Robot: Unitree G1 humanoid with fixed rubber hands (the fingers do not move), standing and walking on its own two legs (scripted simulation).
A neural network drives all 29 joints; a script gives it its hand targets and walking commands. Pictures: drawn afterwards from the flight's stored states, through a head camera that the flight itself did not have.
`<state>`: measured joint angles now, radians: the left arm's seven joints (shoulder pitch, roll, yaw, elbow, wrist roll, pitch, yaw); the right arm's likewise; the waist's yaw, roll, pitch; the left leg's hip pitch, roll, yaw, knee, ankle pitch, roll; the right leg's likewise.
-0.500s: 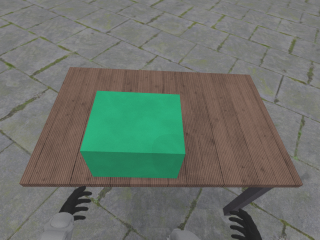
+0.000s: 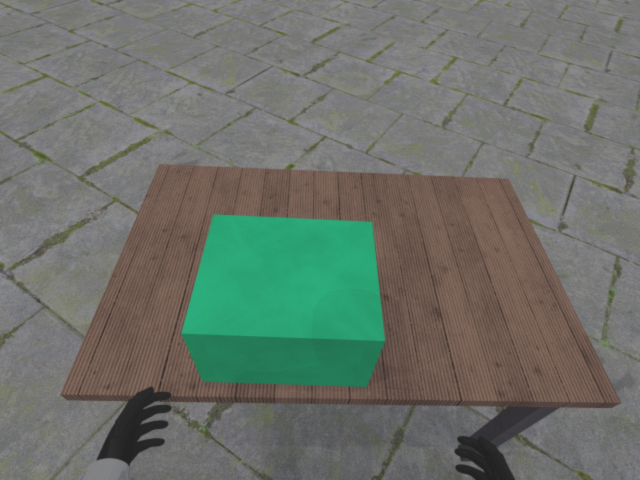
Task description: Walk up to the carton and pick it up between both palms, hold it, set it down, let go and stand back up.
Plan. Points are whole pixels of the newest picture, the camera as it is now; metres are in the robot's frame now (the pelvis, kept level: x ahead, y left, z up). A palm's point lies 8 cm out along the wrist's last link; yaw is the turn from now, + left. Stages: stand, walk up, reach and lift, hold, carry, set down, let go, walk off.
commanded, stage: reach and lift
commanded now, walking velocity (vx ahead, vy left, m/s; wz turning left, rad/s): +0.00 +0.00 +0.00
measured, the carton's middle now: (289, 299) +0.42 +0.04 -0.09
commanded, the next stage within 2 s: none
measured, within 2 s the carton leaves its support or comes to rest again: neither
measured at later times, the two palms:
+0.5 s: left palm (87, 477) +0.15 +0.26 -0.06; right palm (491, 475) +0.16 -0.22 -0.06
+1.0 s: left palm (107, 428) +0.20 +0.25 -0.04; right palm (486, 427) +0.20 -0.22 -0.04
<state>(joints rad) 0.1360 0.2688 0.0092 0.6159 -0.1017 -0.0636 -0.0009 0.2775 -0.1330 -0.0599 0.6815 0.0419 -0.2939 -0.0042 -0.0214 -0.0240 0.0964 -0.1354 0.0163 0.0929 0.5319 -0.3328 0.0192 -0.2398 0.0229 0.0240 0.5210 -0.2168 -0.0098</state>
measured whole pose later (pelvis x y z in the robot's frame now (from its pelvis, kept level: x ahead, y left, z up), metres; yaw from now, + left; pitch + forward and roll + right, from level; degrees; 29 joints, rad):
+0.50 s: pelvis +0.01 +0.01 +0.00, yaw +2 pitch -5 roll -2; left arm 0.23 0.28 -0.06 0.70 -0.20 -0.44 -0.02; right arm 0.23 -0.19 0.00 0.86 0.23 -0.56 0.04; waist 0.01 0.00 0.05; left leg -0.10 0.01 0.05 0.54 -0.35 0.03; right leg -0.16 0.01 -0.01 0.48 -0.23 0.00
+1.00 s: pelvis +0.00 +0.00 -0.01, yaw +3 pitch -2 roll -1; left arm 0.03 0.31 -0.12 0.78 -0.33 -0.51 0.01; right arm 0.08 -0.19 0.02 0.80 0.30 -0.52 0.02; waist -0.01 -0.01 0.03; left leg -0.23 0.00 0.04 0.62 -0.36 0.02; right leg -0.30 0.00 -0.03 0.59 -0.25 0.00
